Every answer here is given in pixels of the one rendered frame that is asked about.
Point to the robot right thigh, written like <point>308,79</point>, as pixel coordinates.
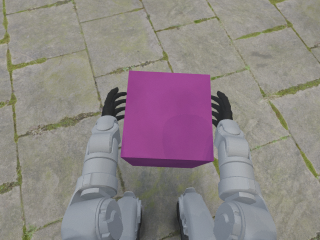
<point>195,213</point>

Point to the left robot upper arm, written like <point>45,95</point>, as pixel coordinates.
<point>95,219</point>

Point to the robot right forearm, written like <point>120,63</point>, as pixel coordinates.
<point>237,179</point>

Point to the carton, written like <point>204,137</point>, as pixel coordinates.
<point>168,120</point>

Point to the robot right hand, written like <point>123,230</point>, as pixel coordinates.
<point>223,109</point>

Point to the robot left hand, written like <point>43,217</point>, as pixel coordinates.
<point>109,108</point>

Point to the robot thigh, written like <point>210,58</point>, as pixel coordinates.
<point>195,213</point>
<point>130,209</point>

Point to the robot left thigh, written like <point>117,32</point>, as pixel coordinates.
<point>130,209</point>

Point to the right robot upper arm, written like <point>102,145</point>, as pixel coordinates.
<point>239,221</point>

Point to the robot left forearm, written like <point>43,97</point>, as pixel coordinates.
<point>98,178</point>

